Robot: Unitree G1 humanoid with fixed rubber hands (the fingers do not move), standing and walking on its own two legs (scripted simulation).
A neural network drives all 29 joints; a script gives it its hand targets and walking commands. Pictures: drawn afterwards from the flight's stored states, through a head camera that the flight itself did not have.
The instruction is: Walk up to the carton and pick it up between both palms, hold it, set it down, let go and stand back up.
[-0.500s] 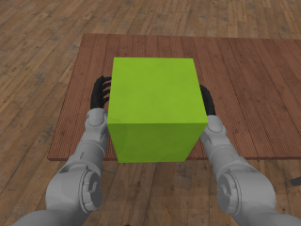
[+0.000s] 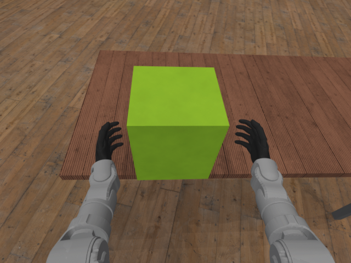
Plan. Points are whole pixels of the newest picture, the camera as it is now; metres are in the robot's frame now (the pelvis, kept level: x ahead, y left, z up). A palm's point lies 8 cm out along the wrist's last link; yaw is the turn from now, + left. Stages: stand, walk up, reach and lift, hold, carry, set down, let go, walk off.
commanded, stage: set down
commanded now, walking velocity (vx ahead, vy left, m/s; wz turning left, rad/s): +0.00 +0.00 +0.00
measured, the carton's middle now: (173, 126) +0.46 +0.03 +0.02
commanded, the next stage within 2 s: none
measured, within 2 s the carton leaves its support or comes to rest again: neither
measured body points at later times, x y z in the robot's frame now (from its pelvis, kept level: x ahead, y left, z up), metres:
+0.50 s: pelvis -0.01 +0.00 +0.00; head +0.02 +0.02 +0.45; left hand +0.29 +0.21 +0.00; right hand +0.31 -0.20 +0.02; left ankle +0.06 +0.10 -0.74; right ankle +0.03 -0.10 -0.74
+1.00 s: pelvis +0.02 +0.00 +0.01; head +0.02 +0.01 +0.46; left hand +0.24 +0.21 -0.01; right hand +0.25 -0.21 +0.00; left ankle +0.06 +0.10 -0.74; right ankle +0.03 -0.10 -0.74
